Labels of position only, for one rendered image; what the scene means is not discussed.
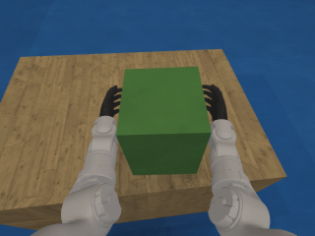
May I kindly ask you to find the robot left upper arm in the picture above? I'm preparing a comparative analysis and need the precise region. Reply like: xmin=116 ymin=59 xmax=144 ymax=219
xmin=31 ymin=182 xmax=122 ymax=236

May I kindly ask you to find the left robot hand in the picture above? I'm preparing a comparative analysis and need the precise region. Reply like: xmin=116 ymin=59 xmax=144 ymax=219
xmin=99 ymin=86 xmax=122 ymax=118

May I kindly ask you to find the carton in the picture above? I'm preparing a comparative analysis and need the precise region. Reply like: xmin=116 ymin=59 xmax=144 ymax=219
xmin=116 ymin=66 xmax=212 ymax=175

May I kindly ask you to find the robot right forearm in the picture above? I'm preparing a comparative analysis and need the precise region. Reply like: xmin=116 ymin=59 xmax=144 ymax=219
xmin=208 ymin=119 xmax=261 ymax=201

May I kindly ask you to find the robot right upper arm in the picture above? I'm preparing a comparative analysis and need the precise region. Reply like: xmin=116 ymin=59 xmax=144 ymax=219
xmin=208 ymin=187 xmax=297 ymax=236

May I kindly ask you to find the pedestal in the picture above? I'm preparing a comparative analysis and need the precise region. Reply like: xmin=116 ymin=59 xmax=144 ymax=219
xmin=0 ymin=49 xmax=287 ymax=231

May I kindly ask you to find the right robot hand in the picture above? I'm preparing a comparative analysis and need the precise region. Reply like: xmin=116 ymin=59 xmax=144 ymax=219
xmin=202 ymin=84 xmax=228 ymax=121

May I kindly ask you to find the robot left forearm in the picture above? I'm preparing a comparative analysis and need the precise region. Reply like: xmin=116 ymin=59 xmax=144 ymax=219
xmin=61 ymin=115 xmax=118 ymax=223

